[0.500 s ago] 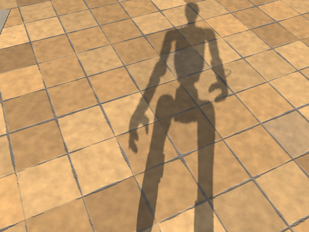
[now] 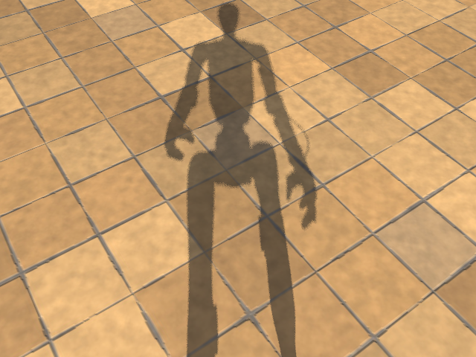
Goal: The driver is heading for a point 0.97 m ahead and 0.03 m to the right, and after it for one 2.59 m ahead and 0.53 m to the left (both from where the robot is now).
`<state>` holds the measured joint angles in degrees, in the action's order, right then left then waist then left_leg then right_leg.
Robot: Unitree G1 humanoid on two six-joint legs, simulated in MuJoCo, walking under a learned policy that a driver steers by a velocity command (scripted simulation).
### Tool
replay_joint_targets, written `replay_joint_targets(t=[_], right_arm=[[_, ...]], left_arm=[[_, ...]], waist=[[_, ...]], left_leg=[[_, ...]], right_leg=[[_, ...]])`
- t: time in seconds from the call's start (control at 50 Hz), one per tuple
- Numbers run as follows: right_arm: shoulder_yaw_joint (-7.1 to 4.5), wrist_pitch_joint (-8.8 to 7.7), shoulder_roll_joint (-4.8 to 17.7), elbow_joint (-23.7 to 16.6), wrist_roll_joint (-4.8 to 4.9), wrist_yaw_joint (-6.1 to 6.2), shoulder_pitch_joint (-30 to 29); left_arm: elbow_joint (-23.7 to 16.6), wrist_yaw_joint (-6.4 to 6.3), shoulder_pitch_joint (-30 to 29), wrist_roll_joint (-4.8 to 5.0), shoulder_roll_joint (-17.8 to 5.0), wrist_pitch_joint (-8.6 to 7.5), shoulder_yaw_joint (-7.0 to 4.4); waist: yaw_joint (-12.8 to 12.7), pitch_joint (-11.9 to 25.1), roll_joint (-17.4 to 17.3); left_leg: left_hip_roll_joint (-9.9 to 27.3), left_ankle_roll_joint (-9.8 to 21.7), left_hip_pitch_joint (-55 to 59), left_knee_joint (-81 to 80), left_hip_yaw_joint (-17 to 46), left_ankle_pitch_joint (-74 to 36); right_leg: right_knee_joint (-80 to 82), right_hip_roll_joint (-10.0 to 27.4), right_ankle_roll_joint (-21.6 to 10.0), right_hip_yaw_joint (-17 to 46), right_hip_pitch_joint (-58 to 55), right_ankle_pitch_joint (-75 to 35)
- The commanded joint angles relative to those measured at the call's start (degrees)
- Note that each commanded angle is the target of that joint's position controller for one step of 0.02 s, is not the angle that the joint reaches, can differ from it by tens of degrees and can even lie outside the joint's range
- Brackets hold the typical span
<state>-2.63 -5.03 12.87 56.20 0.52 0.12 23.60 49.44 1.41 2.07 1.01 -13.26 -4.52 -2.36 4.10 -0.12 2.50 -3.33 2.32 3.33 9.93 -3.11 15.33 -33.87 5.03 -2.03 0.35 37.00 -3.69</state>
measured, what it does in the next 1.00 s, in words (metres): walks ahead: right foot, then left foot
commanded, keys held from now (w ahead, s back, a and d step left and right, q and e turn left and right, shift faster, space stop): w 1.00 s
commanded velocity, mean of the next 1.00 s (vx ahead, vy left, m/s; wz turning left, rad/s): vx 0.50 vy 0.00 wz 0.00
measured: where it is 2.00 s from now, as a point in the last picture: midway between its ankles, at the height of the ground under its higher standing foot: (240, 213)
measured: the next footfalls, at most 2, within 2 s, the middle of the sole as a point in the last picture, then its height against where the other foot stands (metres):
right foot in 0.10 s outside the picture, level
left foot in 0.70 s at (194, 333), level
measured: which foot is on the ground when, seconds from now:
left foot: down 0.00-0.10, up 0.12-0.68, down 0.70-1.00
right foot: up 0.00-0.08, down 0.10-0.72, up 0.74-1.00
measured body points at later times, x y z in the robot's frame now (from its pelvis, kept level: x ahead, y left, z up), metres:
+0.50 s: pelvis +0.27 -0.05 +0.01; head +0.28 -0.06 +0.46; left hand +0.26 +0.21 -0.13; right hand +0.44 -0.31 -0.11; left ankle +0.45 +0.13 -0.68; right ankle +0.21 -0.13 -0.74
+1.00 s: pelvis +0.54 +0.02 +0.01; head +0.56 +0.03 +0.46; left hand +0.68 +0.28 -0.11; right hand +0.55 -0.25 -0.13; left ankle +0.52 +0.10 -0.74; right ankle +0.67 -0.17 -0.67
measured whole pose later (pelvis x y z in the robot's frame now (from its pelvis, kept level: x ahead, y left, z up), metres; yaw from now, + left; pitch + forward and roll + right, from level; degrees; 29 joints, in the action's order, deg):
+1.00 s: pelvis +0.54 +0.02 +0.01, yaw +0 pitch +1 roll +1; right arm -3.2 -5.4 13.0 55.4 -0.3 -0.7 19.3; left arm 52.4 -0.5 7.2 0.5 -15.4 -3.9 -4.3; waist 2.7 0.0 2.2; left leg -3.6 4.1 -6.2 13.5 -3.4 8.6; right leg -50.9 8.0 -0.9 2.5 39.0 4.5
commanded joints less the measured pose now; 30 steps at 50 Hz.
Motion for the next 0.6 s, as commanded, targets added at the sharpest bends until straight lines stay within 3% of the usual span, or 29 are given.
replay_joint_targets(t=[0.02, 0.06, 0.08, 0.1, 0.12, 0.14, 0.16, 0.18, 0.2, 0.22, 0.24, 0.26, 0.28, 0.34, 0.46, 0.56, 0.6], right_arm=[[-2.27, 0.34, 9.6, -0.5, 0.39, 0.68, 2.8], [-2.62, 0.72, 10.6, -0.8, 0.41, 0.82, 0.9], [-2.67, 1.01, 10.8, -1.1, 0.37, 0.83, -0.4], [-2.18, 1.24, 9.7, -1.6, 0.09, 0.78, -1.3], [-1.27, 1.10, 7.9, -3.0, -0.95, 0.77, -0.5], [0.93, -0.27, -0.5, -2.6, -0.36, -0.06, 7.2], [-0.38, -1.61, 5.8, -2.3, 1.08, -0.28, 3.0], [-1.19, -2.34, 8.7, -4.3, 2.17, -0.38, -2.6], [-1.27, -2.42, 8.8, -4.9, 1.88, 0.09, -5.6], [-1.75, -2.02, 8.3, -5.1, 0.91, 0.48, -6.9], [-1.91, -1.22, 7.3, -4.9, 0.65, 0.55, -5.5], [-1.87, -0.46, 5.9, -4.6, 0.65, 0.61, -4.2], [-1.84, 0.12, 5.1, -4.4, 0.65, 0.71, -3.8], [-2.21, 0.85, 5.5, -6.4, 0.03, 1.01, -9.3], [-1.77, 0.21, 4.0, -9.4, 0.00, 0.18, -20.4], [-0.98, -0.43, 3.7, -12.3, 0.65, -1.37, -28.5], [-0.88, -0.86, 4.1, -13.4, 0.84, -2.15, -29.8]], left_arm=[[-6.0, 1.07, -8.2, 0.30, -4.0, -1.55, -0.58], [-5.3, 1.31, -4.4, 0.29, -5.8, -1.87, -1.33], [-3.8, 1.13, 1.1, 0.16, -7.3, -1.92, -2.26], [-0.6, 0.72, 11.1, 0.07, -10.1, -1.84, -3.74], [1.5, 0.06, 22.0, -0.68, -14.7, -1.62, -4.93], [2.6, 0.55, 24.1, -0.98, -16.8, -1.48, -5.08], [2.2, 0.62, 22.4, -0.42, -11.5, -1.64, -3.64], [1.3, 0.44, 17.2, -0.21, -9.3, -1.78, -2.94], [0.2, 0.48, 12.0, -0.44, -8.1, -1.84, -2.40], [-0.1, 0.69, 9.4, -0.98, -6.6, -1.96, -2.02], [0.2, 0.83, 8.6, -1.56, -5.5, -2.16, -1.62], [0.7, 0.92, 8.9, -1.54, -5.1, -2.24, -1.58], [1.3, 0.78, 9.8, -1.34, -5.6, -2.37, -1.68], [2.7, -0.30, 12.7, -1.27, -8.1, -2.37, -2.22], [4.6, -1.53, 18.0, -0.64, -8.6, -1.40, -2.01], [7.0, -1.68, 22.8, -0.29, -9.1, -0.34, -2.23], [7.7, -1.94, 23.3, -0.11, -9.6, 0.22, -2.55]], waist=[[-0.5, -5.7, -6.6], [-3.1, -2.9, -7.9], [-6.3, 0.6, -8.5], [-10.7, 6.6, -7.5], [-13.5, 15.4, 0.3], [-8.8, 22.5, 15.1], [-10.7, 19.3, 8.8], [-9.7, 11.1, 6.1], [-7.6, 6.8, 0.5], [-5.9, 3.8, -0.9], [-4.0, 3.4, 0.6], [-3.2, 3.0, 1.3], [-2.8, 2.2, 1.5], [-3.4, -0.7, 0.2], [-6.7, -2.8, 0.5], [-9.4, -5.2, 0.5], [-9.0, -5.4, 1.2]], left_leg=[[18.6, 8.0, 2.8, 0.9, 7.2, -22.5], [18.6, 6.9, 3.3, 5.5, 6.6, -33.9], [17.2, 6.0, 2.3, 11.8, 5.2, -43.5], [14.0, 4.3, -2.5, 23.3, 3.0, -45.7], [9.9, 2.2, -16.2, 42.8, 0.5, -26.5], [-0.7, -0.7, -37.9, 60.7, 4.5, 15.7], [2.2, 0.7, -44.0, 67.2, 11.5, 17.3], [5.1, 1.6, -47.0, 67.3, 9.8, 12.2], [8.3, 1.5, -44.4, 64.5, 8.1, 6.3], [10.0, 1.2, -41.6, 61.3, 7.6, 3.2], [11.5, 1.3, -37.9, 59.3, 8.1, 1.2], [11.9, 1.1, -36.2, 57.6, 7.9, 0.3], [12.2, 0.7, -35.9, 56.0, 7.4, -0.2], [12.9, -1.0, -41.6, 49.0, 6.8, -6.7], [10.8, -1.8, -43.7, 30.8, 4.6, -21.3], [8.9, -1.2, -45.1, 22.6, 3.2, -19.0], [8.3, 0.0, -44.7, 20.6, 3.2, -15.5]], right_leg=[[3.3, -0.5, -1.6, -0.2, 4.3, 3.9], [4.5, -2.7, -3.1, -2.0, -3.8, 7.5], [5.2, -4.9, -4.3, -3.9, -12.2, 7.7], [5.0, -5.3, -6.0, -3.8, -26.3, 6.1], [4.1, 6.5, -10.0, 10.1, -44.9, 5.4], [12.1, 18.0, -18.6, 38.0, -61.6, 16.8], [16.0, 16.3, -16.0, 39.7, -58.7, 22.1], [17.0, 14.7, -13.5, 31.0, -50.6, 19.3], [18.7, 12.8, -12.1, 24.3, -41.4, 13.3], [20.4, 10.8, -11.6, 19.6, -34.3, 8.9], [22.1, 9.2, -11.1, 16.5, -30.3, 7.3], [23.7, 8.2, -11.2, 14.5, -28.2, 6.9], [24.9, 7.8, -11.6, 12.6, -26.7, 5.9], [27.3, 7.7, -12.1, 9.7, -26.8, 3.1], [27.9, 5.5, -9.3, 4.3, -31.1, 1.7], [25.1, 8.0, -9.3, 4.0, -39.2, 0.9], [22.7, 9.8, -8.9, 4.4, -42.2, -1.9]])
